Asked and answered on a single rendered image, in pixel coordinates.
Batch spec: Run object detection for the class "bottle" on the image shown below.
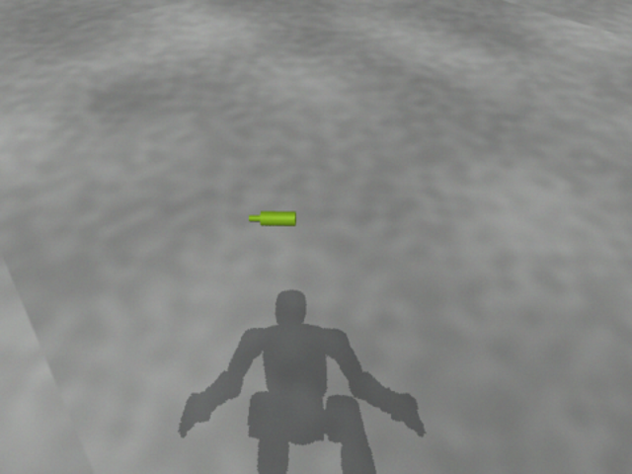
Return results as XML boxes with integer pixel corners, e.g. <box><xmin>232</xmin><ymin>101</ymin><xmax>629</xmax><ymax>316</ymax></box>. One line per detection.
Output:
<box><xmin>249</xmin><ymin>211</ymin><xmax>296</xmax><ymax>226</ymax></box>

